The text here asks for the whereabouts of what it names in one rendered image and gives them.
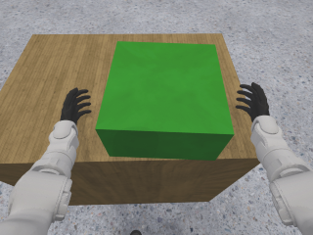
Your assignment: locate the left robot forearm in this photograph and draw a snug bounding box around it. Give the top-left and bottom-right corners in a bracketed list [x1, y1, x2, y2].
[8, 119, 79, 215]

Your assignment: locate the pedestal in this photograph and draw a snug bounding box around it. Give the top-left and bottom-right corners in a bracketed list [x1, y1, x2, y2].
[0, 33, 260, 206]

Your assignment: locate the robot left upper arm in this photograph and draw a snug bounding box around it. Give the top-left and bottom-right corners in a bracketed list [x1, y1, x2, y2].
[0, 170, 72, 235]

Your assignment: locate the carton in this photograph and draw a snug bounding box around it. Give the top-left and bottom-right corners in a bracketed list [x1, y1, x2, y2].
[95, 41, 235, 161]

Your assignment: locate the robot left hand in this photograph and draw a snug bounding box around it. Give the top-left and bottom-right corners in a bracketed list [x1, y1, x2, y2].
[60, 87, 92, 125]

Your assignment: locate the robot right upper arm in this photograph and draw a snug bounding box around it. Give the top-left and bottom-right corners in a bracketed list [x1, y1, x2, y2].
[269, 170, 313, 235]

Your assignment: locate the right robot forearm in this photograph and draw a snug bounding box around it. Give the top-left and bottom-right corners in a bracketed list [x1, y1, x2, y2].
[250, 115, 313, 183]

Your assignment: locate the robot right hand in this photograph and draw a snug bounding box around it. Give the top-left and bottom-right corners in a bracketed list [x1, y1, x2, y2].
[236, 82, 270, 122]

